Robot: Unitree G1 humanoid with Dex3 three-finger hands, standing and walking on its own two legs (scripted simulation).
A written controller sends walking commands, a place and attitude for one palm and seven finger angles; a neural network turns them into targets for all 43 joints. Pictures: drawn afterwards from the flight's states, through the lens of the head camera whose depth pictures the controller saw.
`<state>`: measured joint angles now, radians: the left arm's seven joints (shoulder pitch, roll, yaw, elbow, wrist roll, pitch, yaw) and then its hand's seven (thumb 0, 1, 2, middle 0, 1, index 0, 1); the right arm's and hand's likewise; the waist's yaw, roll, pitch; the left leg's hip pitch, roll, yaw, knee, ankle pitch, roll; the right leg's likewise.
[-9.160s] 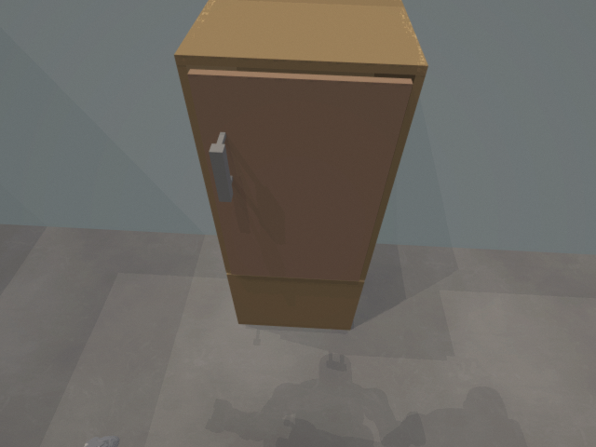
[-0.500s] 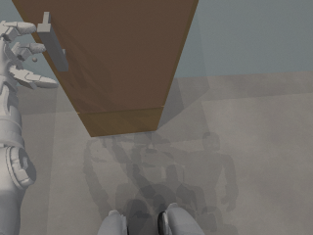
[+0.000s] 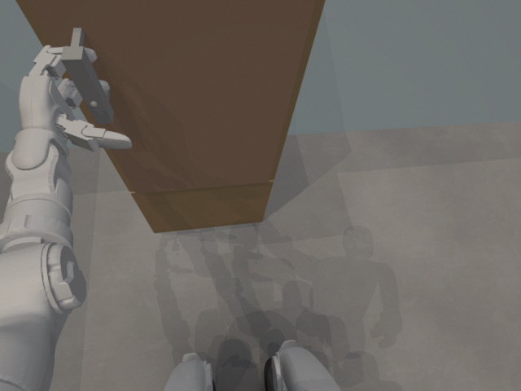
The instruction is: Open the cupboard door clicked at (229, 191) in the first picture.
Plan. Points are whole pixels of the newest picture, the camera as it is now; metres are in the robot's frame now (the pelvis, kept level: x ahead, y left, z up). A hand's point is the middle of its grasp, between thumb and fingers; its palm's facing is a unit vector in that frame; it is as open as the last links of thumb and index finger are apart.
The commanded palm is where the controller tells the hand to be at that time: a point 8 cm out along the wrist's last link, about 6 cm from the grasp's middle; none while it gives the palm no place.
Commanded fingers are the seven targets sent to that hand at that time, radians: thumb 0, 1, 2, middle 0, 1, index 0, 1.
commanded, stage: slide the fingers in behind the handle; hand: left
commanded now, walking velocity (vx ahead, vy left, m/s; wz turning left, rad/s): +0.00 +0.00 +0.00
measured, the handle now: (92, 78) +0.57 +0.21 +0.08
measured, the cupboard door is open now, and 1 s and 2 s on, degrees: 0 0 16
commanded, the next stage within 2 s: close the thumb around the handle in 0.58 s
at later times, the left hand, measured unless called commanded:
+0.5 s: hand (103, 102) +0.52 +0.19 +0.08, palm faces +0.05 -1.00 -0.01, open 14.0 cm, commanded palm +0.49 +0.23 +0.08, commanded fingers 0.00 -0.50 0.30 -0.30 -1.20 -0.30 -1.20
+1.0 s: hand (104, 102) +0.52 +0.19 +0.08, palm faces +0.05 -1.00 -0.02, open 11.1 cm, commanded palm +0.49 +0.22 +0.08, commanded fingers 0.00 0.45 0.71 -0.37 -1.30 -0.37 -1.30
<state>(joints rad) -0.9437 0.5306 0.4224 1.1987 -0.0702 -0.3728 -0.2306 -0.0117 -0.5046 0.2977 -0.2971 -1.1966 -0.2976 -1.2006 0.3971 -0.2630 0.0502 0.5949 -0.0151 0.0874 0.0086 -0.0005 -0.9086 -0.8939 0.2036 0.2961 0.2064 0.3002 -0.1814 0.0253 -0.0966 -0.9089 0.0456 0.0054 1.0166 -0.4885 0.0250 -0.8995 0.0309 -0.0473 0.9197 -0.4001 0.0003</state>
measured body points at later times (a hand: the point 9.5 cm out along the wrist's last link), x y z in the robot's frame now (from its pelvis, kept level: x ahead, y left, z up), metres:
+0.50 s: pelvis -0.01 +0.00 +0.00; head +0.13 +0.01 +0.43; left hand +0.51 +0.24 +0.09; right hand -0.01 -0.27 -0.11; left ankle -0.01 +0.10 -0.67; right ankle +0.01 -0.13 -0.67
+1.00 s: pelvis +0.00 +0.00 +0.00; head +0.13 +0.02 +0.43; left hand +0.51 +0.24 +0.09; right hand -0.01 -0.26 -0.11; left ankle -0.01 +0.10 -0.67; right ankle +0.01 -0.13 -0.67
